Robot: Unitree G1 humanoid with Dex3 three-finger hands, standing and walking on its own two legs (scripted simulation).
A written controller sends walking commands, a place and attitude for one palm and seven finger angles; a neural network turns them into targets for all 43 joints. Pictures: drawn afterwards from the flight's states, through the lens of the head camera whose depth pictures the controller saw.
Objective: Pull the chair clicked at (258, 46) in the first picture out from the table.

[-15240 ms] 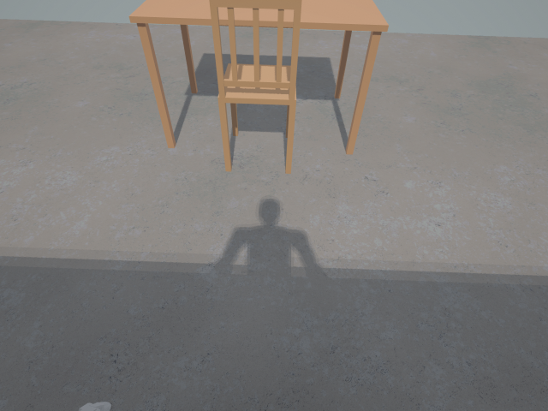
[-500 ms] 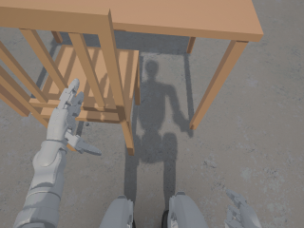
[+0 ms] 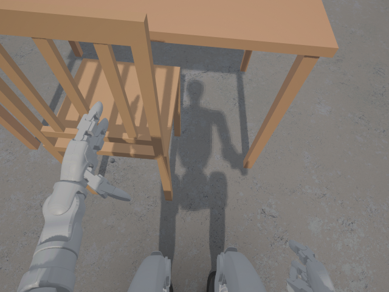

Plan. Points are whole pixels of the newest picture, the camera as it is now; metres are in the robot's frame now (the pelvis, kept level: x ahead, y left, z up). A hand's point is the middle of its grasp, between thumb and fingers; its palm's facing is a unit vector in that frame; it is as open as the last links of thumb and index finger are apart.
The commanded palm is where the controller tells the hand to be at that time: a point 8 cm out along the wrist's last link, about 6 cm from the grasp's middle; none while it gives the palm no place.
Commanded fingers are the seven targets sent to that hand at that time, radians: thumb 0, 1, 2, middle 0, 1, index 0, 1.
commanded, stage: aim the fingers beside a spindle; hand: left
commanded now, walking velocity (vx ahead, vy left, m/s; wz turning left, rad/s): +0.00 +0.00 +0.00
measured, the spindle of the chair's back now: (75, 95) +0.51 +0.28 +0.04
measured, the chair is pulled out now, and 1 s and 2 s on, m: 0.00 0.00 0.00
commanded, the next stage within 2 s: push the fingers through the gap in 0.04 s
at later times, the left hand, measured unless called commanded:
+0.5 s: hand (118, 147) +0.39 +0.17 +0.03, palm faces -0.11 -0.99 -0.05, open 17.0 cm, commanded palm +0.38 +0.22 +0.03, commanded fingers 0.00 -0.50 0.30 -0.06 -0.08 -0.06 -0.08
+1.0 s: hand (125, 126) +0.45 +0.16 +0.03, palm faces -0.09 -0.99 -0.05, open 17.0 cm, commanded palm +0.43 +0.21 +0.03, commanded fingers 0.00 -0.50 0.30 -0.06 -0.08 -0.06 -0.08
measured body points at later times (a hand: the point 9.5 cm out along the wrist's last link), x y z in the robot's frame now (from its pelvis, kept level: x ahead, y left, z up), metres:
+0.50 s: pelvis +0.00 +0.01 +0.00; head +0.12 +0.02 +0.43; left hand +0.39 +0.22 +0.03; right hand +0.14 -0.25 -0.11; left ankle +0.02 +0.10 -0.62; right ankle +0.05 -0.10 -0.62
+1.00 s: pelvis +0.00 +0.00 -0.01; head +0.13 +0.02 +0.42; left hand +0.45 +0.21 +0.03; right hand +0.09 -0.26 -0.12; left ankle +0.02 +0.10 -0.62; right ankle +0.05 -0.10 -0.62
